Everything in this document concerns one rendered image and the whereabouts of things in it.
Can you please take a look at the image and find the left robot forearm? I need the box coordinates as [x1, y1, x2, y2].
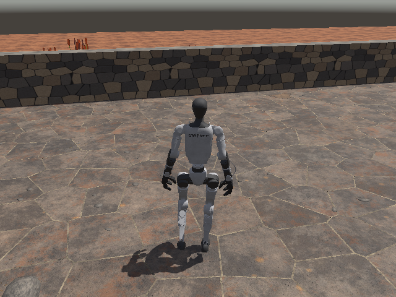
[163, 149, 176, 177]

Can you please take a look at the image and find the left robot hand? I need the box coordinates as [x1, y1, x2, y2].
[161, 175, 176, 191]

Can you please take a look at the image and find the right robot forearm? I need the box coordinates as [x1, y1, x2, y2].
[220, 151, 233, 181]

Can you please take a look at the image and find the right robot thigh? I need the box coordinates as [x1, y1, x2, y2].
[204, 173, 219, 216]

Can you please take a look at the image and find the right robot shin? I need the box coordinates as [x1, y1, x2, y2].
[203, 205, 214, 244]

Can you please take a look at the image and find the right robot hand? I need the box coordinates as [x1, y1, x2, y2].
[219, 179, 233, 196]

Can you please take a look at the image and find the robot right upper arm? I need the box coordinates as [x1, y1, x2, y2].
[212, 125, 227, 160]

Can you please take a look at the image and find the robot left upper arm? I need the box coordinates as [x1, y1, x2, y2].
[170, 124, 186, 158]

